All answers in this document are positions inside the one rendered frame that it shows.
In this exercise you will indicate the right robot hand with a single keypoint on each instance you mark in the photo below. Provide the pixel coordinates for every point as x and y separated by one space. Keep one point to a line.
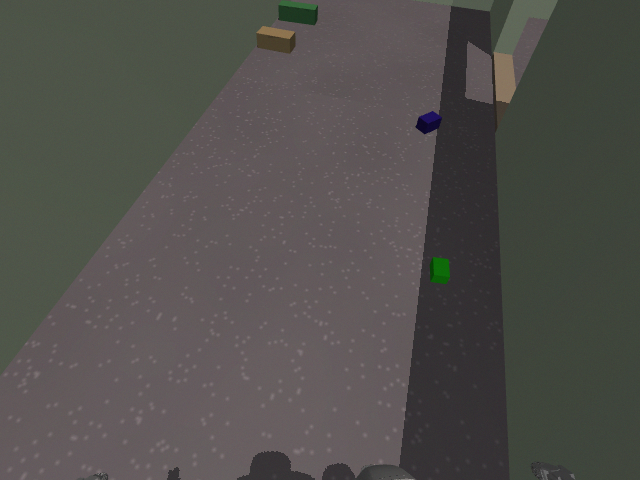
546 471

